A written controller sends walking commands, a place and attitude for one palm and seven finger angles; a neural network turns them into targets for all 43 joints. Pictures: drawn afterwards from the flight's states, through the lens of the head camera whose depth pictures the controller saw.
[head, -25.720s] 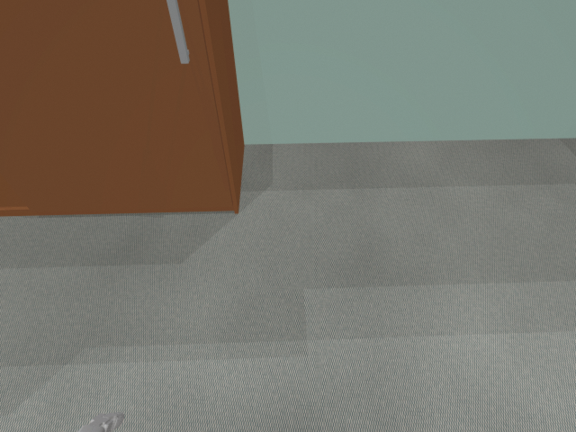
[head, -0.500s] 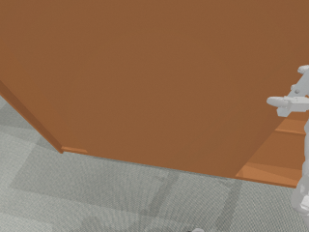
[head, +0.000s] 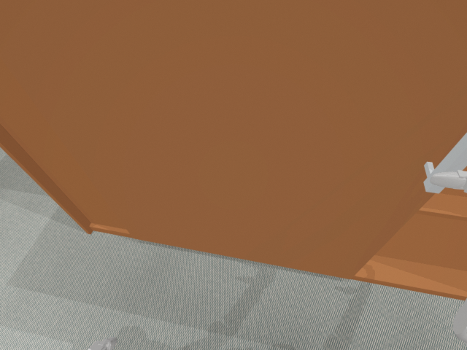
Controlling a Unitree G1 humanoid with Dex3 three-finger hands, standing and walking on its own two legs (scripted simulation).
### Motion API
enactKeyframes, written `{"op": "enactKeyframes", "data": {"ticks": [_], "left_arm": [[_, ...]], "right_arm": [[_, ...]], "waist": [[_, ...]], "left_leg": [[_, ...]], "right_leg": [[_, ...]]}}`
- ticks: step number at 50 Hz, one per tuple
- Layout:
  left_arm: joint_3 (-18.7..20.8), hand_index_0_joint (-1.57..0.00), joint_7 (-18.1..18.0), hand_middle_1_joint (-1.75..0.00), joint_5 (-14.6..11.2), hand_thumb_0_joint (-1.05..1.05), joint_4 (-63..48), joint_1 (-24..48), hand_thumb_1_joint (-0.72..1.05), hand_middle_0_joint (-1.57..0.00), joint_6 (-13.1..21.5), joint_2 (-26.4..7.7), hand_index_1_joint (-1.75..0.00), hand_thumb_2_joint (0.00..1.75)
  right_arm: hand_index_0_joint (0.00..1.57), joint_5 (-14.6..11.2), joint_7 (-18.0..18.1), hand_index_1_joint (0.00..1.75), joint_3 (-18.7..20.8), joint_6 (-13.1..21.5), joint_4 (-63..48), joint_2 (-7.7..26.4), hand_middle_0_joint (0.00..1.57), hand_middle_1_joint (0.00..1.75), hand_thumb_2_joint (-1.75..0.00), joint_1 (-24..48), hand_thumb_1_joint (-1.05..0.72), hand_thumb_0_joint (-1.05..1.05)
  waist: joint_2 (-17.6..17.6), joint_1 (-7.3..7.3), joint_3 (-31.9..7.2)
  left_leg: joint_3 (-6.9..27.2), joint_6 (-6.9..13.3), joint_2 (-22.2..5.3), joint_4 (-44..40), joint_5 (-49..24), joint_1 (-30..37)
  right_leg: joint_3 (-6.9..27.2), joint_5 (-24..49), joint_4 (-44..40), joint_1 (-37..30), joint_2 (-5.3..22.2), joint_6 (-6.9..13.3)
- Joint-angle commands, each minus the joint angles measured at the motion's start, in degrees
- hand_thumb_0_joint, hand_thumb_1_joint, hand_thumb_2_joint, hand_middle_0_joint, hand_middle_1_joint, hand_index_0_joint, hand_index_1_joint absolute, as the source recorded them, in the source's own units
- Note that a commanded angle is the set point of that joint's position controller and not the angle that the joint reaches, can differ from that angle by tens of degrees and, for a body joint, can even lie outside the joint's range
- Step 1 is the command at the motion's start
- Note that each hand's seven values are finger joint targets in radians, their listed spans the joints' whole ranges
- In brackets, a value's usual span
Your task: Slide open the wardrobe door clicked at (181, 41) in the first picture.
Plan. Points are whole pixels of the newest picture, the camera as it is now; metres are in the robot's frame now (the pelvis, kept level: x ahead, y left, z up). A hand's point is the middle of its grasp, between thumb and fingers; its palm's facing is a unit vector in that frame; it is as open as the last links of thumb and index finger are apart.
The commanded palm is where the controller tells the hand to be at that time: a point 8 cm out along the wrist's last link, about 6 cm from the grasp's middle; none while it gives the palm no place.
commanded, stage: slip the hand off the handle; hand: right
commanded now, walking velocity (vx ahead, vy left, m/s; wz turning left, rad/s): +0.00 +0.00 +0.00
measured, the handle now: out of the picture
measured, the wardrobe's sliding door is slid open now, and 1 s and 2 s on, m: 0.69 0.69 0.69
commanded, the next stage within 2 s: draw the hand back to the body in 1.04 s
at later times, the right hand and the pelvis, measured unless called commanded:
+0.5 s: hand out of the picture +0.42 -0.37 +0.13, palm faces +0.41 +0.89 -0.21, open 14.6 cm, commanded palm +0.35 -0.40 +0.13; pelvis +0.01 +0.00 +0.00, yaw +0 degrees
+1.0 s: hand out of the picture +0.31 -0.37 +0.12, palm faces +0.44 +0.88 -0.18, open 14.7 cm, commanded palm +0.26 -0.39 +0.13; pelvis -0.01 +0.00 +0.00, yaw -2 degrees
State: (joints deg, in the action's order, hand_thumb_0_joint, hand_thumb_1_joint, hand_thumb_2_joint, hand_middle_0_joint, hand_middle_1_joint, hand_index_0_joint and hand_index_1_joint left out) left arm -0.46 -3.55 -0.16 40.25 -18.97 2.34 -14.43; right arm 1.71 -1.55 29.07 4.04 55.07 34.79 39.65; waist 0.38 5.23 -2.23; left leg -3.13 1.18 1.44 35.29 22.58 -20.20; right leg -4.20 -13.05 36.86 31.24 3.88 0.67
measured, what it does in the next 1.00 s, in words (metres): stands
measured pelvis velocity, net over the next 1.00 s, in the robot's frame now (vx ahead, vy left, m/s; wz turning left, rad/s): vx -0.01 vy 0.00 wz -0.04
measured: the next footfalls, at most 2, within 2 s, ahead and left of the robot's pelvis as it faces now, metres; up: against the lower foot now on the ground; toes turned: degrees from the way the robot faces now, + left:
none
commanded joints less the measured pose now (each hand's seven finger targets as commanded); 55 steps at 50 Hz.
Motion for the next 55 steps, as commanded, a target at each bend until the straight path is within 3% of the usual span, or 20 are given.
{"op": "enactKeyframes", "data": {"ticks": [1,4,6,8,10,13,14,17,20,22,24,26,29,30,38,40,43,45,51,55], "left_arm": [[4.07,-0.2,-1.24,-0.3,-0.49,0.0,-3.98,-5.81,0.9,-0.2,0.99,-10.6,-0.3,0.9],[3.98,-0.2,-1.44,-0.3,-0.75,0.0,-3.77,-6.41,0.9,-0.2,1.03,-10.86,-0.3,0.9],[4.25,-0.2,-1.56,-0.3,-1.08,0.0,-3.31,-6.73,0.9,-0.2,0.9,-11.22,-0.3,0.9],[4.12,-0.2,-1.71,-0.3,-1.34,0.0,-2.97,-7.22,0.9,-0.2,0.63,-11.51,-0.3,0.9],[4.12,-0.2,-1.76,-0.3,-1.37,0.0,-2.91,-7.65,0.9,-0.2,0.65,-11.57,-0.3,0.9],[4.33,-0.2,-1.68,-0.3,-1.18,0.0,-2.71,-8.01,0.9,-0.2,0.53,-11.74,-0.3,0.9],[4.25,-0.2,-1.87,-0.3,-1.08,0.0,-2.82,-8.39,0.9,-0.2,0.39,-12.08,-0.3,0.9],[4.13,-0.2,-1.83,-0.3,-1.29,0.0,-3.15,-8.27,0.9,-0.2,-0.06,-12.31,-0.3,0.9],[4.61,-0.2,-1.49,-0.3,-1.42,0.0,-4.74,-7.68,0.9,-0.2,0.09,-12.0,-0.3,0.9],[4.82,-0.2,-1.17,-0.3,-1.67,0.0,-6.03,-6.56,0.9,-0.2,0.24,-11.87,-0.3,0.9],[4.7,-0.2,-1.44,-0.3,-2.01,0.0,-6.55,-5.38,0.9,-0.2,0.46,-11.92,-0.3,0.9],[4.69,-0.2,-1.47,-0.3,-2.41,0.0,-7.17,-3.83,0.9,-0.2,0.75,-11.73,-0.3,0.9],[4.3,-0.2,-1.75,-0.3,-2.46,0.0,-8.7,-2.16,0.9,-0.2,1.46,-11.42,-0.3,0.9],[4.22,-0.2,-1.88,-0.3,-2.39,0.0,-8.78,-1.76,0.9,-0.2,1.63,-11.33,-0.3,0.9],[3.02,-0.2,-3.75,-0.3,-2.72,0.0,-7.84,1.72,0.9,-0.2,3.96,-10.06,-0.3,0.9],[2.78,-0.2,-4.24,-0.3,-2.93,0.0,-7.93,2.35,0.9,-0.2,4.59,-10.17,-0.3,0.9],[2.26,-0.2,-4.64,-0.3,-3.23,0.0,-8.03,4.0,0.9,-0.2,5.54,-9.62,-0.3,0.9],[2.36,-0.2,-4.79,-0.3,-3.08,0.0,-8.07,4.36,0.9,-0.2,6.24,-9.92,-0.3,0.9],[1.79,-0.2,-4.33,-0.3,-3.16,0.0,-9.21,7.15,0.9,-0.2,7.78,-9.03,-0.3,0.9],[1.45,-0.2,-4.68,-0.3,-2.98,0.0,-8.49,7.82,0.9,-0.2,8.45,-9.14,-0.3,0.9]], "right_arm": [[0.25,-0.23,-0.67,1.15,2.91,4.4,-13.45,22.76,0.25,1.15,-0.2,22.17,0.55,0.0],[0.25,-1.33,-2.83,1.15,1.22,4.8,-11.72,21.12,0.25,1.15,-0.2,22.98,0.55,0.0],[0.25,-1.9,-4.28,1.15,2.31,4.83,-10.93,22.99,0.25,1.15,-0.2,22.56,0.55,0.0],[0.25,-2.12,-5.55,1.15,2.97,4.67,-8.23,24.33,0.25,1.15,-0.2,22.56,0.55,0.0],[0.25,-2.0,-6.37,1.15,2.36,5.53,-10.55,25.37,0.25,1.15,-0.2,26.39,0.55,0.0],[0.25,-2.07,-6.95,1.15,3.23,6.47,-9.92,25.63,0.25,1.15,-0.2,23.31,0.55,0.0],[0.25,-2.4,-7.15,1.15,5.52,6.62,-8.54,27.82,0.25,1.15,-0.2,21.72,0.55,0.0],[0.25,-2.35,-8.29,1.15,7.86,6.89,-7.69,31.39,0.25,1.15,-0.2,21.37,0.55,0.0],[0.25,-2.59,-8.7,1.15,5.21,7.13,-14.72,27.29,0.25,1.15,-0.2,17.5,0.55,0.0],[0.25,-4.63,-8.61,1.15,5.56,6.58,-18.58,24.33,0.25,1.15,-0.2,10.18,0.55,0.0],[0.25,-6.74,-8.61,1.15,8.06,5.11,-19.17,24.25,0.25,1.15,-0.2,3.4,0.55,0.0],[0.25,-7.68,-8.44,1.15,9.81,3.01,-21.9,25.01,0.25,1.15,-0.2,0.58,0.55,0.0],[0.25,-7.5,-7.42,1.15,11.43,1.09,-28.35,26.11,0.25,1.15,-0.2,-1.46,0.55,0.0],[0.25,-7.33,-7.02,1.15,11.87,1.02,-31.04,26.84,0.25,1.15,-0.2,-0.61,0.55,0.0],[0.25,-8.92,-8.14,1.15,5.37,0.54,-33.94,18.54,0.25,1.15,-0.2,-1.15,0.55,0.0],[0.25,-9.4,-8.56,1.15,5.14,0.1,-34.45,18.77,0.25,1.15,-0.2,0.02,0.55,0.0],[0.25,-9.56,-8.83,1.15,1.67,-0.52,-34.57,15.26,0.25,1.15,-0.2,-0.34,0.55,0.0],[0.25,-9.96,-8.26,1.15,3.23,0.0,-36.36,16.62,0.25,1.15,-0.2,-0.24,0.55,0.0],[0.25,-10.85,-7.4,1.15,3.61,-0.11,-40.32,14.38,0.25,1.15,-0.2,-10.02,0.55,0.0],[0.25,-11.2,-6.09,1.15,5.96,-0.61,-41.79,16.26,0.25,1.15,-0.2,-8.93,0.55,0.0]], "waist": [[-6.92,-0.79,-18.33],[-5.29,0.15,-16.25],[-6.61,-0.27,-17.88],[-4.73,0.14,-16.12],[-8.37,0.28,-17.64],[-8.99,-0.16,-19.42],[-7.07,-0.48,-18.77],[-7.85,-1.2,-19.58],[-12.8,-2.1,-23.14],[-10.76,-3.07,-23.04],[-6.59,-4.16,-20.66],[-5.43,-4.83,-19.13],[-7.93,-5.51,-18.09],[-8.59,-5.16,-18.72],[-8.74,-3.14,-13.21],[-8.89,-3.47,-13.19],[-8.66,-3.26,-11.03],[-8.41,-3.91,-13.0],[-7.99,-6.17,-12.3],[-6.21,-5.73,-9.91]], "left_leg": [[3.29,-1.28,1.02,-4.17,-21.77,-3.66],[3.28,-1.35,1.18,-4.56,-21.16,-5.23],[3.52,-1.36,1.11,-4.42,-21.9,-4.96],[3.56,-1.58,1.01,-4.51,-22.04,-5.51],[3.79,-1.44,0.9,-4.49,-21.92,-6.09],[3.18,-1.17,1.46,-3.92,-22.15,-6.74],[3.24,-1.22,1.43,-3.85,-22.81,-5.7],[3.66,-1.59,1.09,-3.08,-25.04,-4.32],[2.66,-0.92,1.87,-2.91,-23.56,-5.79],[2.12,-0.79,2.24,-2.95,-24.0,-4.99],[1.98,-0.97,2.16,-2.93,-25.4,-2.4],[2.15,-1.41,1.78,-2.7,-26.76,-1.13],[2.16,-1.27,1.74,-2.7,-25.02,-1.17],[2.4,-1.34,1.81,-2.83,-24.8,-1.41],[1.95,-1.12,2.07,-5.4,-14.41,-5.83],[2.22,-1.06,1.63,-6.02,-12.88,-5.64],[1.6,-0.93,1.55,-7.04,-8.89,-6.86],[1.94,-0.82,1.35,-7.22,-9.13,-5.99],[1.6,-0.78,1.05,-7.23,-10.47,-2.9],[1.84,-1.1,0.87,-8.28,-9.19,-2.85]], "right_leg": [[3.2,14.32,-0.84,-20.0,-2.23,2.26],[3.42,13.48,-0.27,-19.42,-2.27,2.46],[3.59,14.29,-0.2,-19.96,-2.24,2.34],[3.67,13.83,-0.03,-18.36,-2.29,2.51],[3.69,14.31,0.2,-19.62,-2.34,2.47],[4.29,16.73,0.69,-21.8,-2.11,2.32],[4.13,16.67,1.0,-19.97,-2.23,2.57],[3.61,16.78,1.03,-17.9,-2.44,2.53],[4.28,20.53,1.0,-23.96,-1.93,2.13],[4.74,22.32,0.8,-24.85,-1.79,2.13],[4.35,21.57,0.51,-21.52,-2.03,2.51],[3.74,20.01,-0.14,-19.27,-2.31,2.52],[3.41,18.92,-0.58,-19.06,-2.41,2.42],[3.44,18.76,-0.73,-19.9,-2.38,2.37],[4.41,9.5,-2.57,-20.9,-2.13,1.93],[4.69,7.69,-3.15,-20.73,-2.21,1.88],[5.43,4.16,-4.39,-21.14,-2.15,1.69],[5.85,4.39,-4.53,-22.06,-2.21,1.72],[5.41,5.23,-5.41,-21.88,-2.58,1.58],[5.29,3.56,-6.09,-20.37,-2.61,1.6]]}}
